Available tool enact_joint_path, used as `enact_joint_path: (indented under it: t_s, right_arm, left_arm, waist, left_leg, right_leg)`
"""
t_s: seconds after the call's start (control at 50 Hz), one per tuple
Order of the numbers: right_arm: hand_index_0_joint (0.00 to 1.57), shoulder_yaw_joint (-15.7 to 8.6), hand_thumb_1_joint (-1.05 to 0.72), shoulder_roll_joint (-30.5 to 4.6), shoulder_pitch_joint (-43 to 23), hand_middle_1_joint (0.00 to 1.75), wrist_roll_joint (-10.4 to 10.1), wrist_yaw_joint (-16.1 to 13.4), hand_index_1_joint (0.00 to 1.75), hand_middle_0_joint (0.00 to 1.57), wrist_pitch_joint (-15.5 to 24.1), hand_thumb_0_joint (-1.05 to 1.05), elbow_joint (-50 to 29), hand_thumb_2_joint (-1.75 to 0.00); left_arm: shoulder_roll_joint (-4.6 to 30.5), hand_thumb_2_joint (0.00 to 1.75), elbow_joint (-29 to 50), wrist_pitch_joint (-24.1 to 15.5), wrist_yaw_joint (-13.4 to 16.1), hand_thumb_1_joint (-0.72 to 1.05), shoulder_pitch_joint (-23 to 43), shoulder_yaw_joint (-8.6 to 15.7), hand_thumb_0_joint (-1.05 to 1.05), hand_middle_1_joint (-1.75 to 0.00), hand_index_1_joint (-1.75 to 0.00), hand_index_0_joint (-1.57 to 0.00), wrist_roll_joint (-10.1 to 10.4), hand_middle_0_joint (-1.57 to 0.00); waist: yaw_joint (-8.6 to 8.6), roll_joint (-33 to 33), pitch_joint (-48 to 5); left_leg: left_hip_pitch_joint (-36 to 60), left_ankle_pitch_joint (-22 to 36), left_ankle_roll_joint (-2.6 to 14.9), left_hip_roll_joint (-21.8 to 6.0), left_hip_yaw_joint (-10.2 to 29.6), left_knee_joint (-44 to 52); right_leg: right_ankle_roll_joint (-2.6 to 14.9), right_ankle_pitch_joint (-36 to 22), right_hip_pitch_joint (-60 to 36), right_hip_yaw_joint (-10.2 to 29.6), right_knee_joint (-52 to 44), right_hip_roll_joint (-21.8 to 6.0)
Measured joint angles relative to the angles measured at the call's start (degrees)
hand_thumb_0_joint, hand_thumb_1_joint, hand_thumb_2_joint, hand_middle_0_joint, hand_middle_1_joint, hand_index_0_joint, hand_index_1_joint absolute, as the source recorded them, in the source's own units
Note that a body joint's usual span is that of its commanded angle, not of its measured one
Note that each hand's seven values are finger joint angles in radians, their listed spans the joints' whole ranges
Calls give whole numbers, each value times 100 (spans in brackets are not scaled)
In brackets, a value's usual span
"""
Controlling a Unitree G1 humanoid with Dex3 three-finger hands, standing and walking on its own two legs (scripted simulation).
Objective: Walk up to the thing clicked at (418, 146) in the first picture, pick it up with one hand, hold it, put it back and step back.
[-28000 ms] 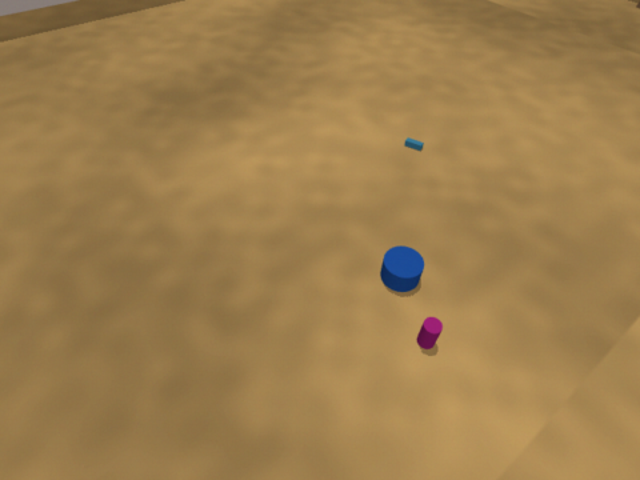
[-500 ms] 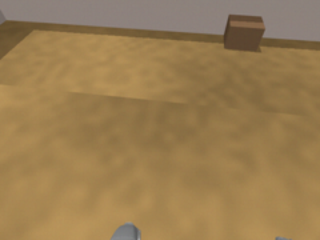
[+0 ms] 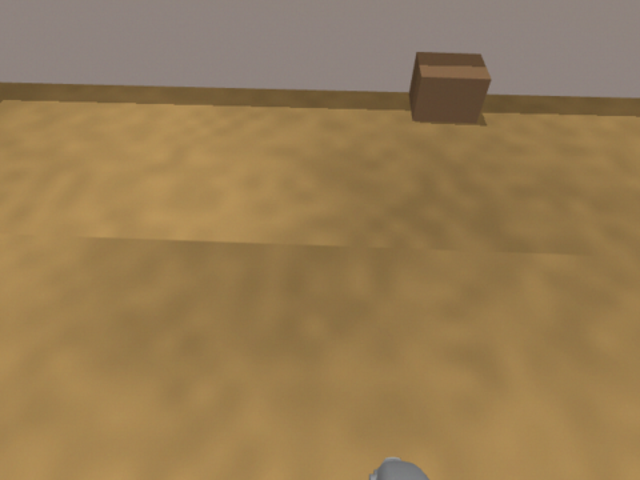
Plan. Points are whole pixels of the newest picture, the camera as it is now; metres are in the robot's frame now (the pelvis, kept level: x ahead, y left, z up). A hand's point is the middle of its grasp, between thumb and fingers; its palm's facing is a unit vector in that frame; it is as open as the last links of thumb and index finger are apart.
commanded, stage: walk up
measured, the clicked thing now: out of the picture -1.07 -0.57 -0.75
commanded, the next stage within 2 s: stand in 1.68 s
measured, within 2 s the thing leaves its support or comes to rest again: neither
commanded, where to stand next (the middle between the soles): +0.22 +0.01 m, yaw +2 degrees
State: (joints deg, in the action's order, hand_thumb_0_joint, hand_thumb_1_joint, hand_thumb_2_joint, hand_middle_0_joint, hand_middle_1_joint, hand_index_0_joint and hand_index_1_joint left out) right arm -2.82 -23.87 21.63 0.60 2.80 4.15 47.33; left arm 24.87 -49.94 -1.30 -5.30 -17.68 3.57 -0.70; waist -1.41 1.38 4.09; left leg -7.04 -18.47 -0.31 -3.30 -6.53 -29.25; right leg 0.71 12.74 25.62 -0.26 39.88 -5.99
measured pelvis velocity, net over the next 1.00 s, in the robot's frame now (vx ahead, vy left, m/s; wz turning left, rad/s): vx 0.15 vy -0.01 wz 0.04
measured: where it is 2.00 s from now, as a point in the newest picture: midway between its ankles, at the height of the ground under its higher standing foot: outside the picture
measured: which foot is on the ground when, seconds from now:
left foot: down 0.00-0.06, up 0.08-0.48, down 0.50-1.00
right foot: up 0.00-0.02, down 0.04-1.00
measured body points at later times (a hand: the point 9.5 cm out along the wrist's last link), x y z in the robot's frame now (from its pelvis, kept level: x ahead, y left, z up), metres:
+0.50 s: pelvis +0.13 -0.02 -0.01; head +0.16 -0.02 +0.44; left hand +0.15 +0.30 -0.12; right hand +0.24 -0.33 -0.12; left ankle +0.23 +0.11 -0.73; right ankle +0.12 -0.14 -0.73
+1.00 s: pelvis +0.15 -0.01 +0.00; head +0.16 -0.03 +0.45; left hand +0.17 +0.31 -0.12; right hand +0.27 -0.30 -0.14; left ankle +0.22 +0.11 -0.73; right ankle +0.15 -0.14 -0.73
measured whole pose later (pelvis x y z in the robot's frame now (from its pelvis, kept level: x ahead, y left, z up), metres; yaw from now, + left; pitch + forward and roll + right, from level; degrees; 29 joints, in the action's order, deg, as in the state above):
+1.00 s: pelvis +0.15 -0.01 +0.00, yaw +2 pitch -3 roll -1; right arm -1.1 -21.2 7.1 0.1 2.2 -1.2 57.5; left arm 21.8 -60.2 -1.6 -0.2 -14.3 0.1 -0.9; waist 0.8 -3.0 3.8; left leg -18.1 -9.8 0.3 -1.3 -1.2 -31.3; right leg -1.0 18.7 10.4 -1.2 32.3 -1.2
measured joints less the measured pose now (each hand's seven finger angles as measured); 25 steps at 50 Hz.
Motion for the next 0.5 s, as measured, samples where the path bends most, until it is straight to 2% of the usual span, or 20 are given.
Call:
enact_joint_path:
  t_s: [0.04,0.06,0.08,0.12,0.14,0.2,0.26,0.36,0.42,0.48,0.5]
  right_arm:
    - [20,-20,-90,-72,54,30,-3,0,30,20,-63,0,16,-90]
    - [20,-32,-90,-116,64,30,0,-13,30,20,-93,0,29,-90]
    - [20,-48,-90,-145,44,30,-2,-37,30,20,-130,0,69,-90]
    - [20,-33,-91,-109,-23,30,-3,-80,30,20,-228,0,157,-90]
    - [20,-5,-91,-93,-73,30,6,-86,30,20,-261,1,194,-90]
    - [20,29,-91,-112,-257,30,-59,-59,30,20,-270,1,225,-90]
    - [20,11,-91,-108,-390,30,-73,-8,30,20,-257,0,145,-90]
    - [20,-44,-91,-58,-557,30,-14,26,30,20,-356,0,109,-90]
    - [20,-41,-91,-4,-688,30,-3,-1,30,20,-384,0,156,-90]
    - [20,-22,-91,63,-793,30,-1,-29,30,20,-376,0,245,-90]
    - [20,-16,-91,79,-815,30,9,-41,30,20,-361,0,269,-90]
  left_arm:
    - [9,89,16,-87,4,90,-12,21,1,-30,-30,-20,-6,-21]
    - [-9,89,10,-148,31,90,4,46,1,-30,-30,-20,-13,-21]
    - [-52,89,15,-203,71,90,40,64,1,-30,-30,-20,-30,-21]
    - [-104,89,92,-292,143,90,66,43,1,-30,-30,-20,-24,-21]
    - [-135,89,127,-309,162,90,56,19,1,-30,-30,-20,4,-21]
    - [-274,89,167,-334,221,90,-36,-77,1,-30,-30,-20,77,-21]
    - [-318,89,165,-356,261,90,-172,-146,1,-30,-30,-20,84,-21]
    - [-281,89,188,-357,360,90,-323,-179,1,-30,-30,-20,53,-21]
    - [-239,89,183,-310,425,90,-278,-204,1,-30,-30,-20,27,-21]
    - [-190,89,156,-229,465,90,-157,-246,1,-30,-30,-20,46,-21]
    - [-171,89,148,-196,479,90,-119,-263,1,-30,-30,-20,63,-21]
  waist:
    - [-3,-94,-69]
    - [13,-219,-71]
    - [15,-389,-38]
    - [89,-460,-11]
    - [156,-443,-7]
    - [261,-513,26]
    - [300,-555,65]
    - [337,-529,149]
    - [348,-466,254]
    - [363,-374,296]
    - [348,-343,282]
  left_leg:
    - [-14,-313,-61,-71,31,-322]
    - [-74,-542,-23,-188,87,-628]
    - [-213,-667,111,-325,230,-1082]
    - [-661,-848,183,-143,588,-2220]
    - [-884,-883,192,-18,619,-2678]
    - [-1491,-564,202,153,716,-3260]
    - [-1909,-155,165,126,812,-3067]
    - [-2212,338,48,51,967,-2214]
    - [-2085,688,31,3,861,-1463]
    - [-1697,1076,92,42,675,-764]
    - [-1522,1043,107,73,643,-525]
  right_leg:
    - [22,-124,-319,-87,-412,68]
    - [-25,-206,-401,-146,-406,170]
    - [-29,-65,-434,-268,-243,280]
    - [9,222,-498,-356,-23,304]
    - [39,282,-566,-337,-38,287]
    - [54,204,-918,-344,-474,309]
    - [89,117,-1247,-374,-899,366]
    - [69,169,-1590,-469,-1207,442]
    - [24,339,-1629,-533,-1078,447]
    - [-56,676,-1525,-591,-642,403]
    - [-95,837,-1449,-615,-412,374]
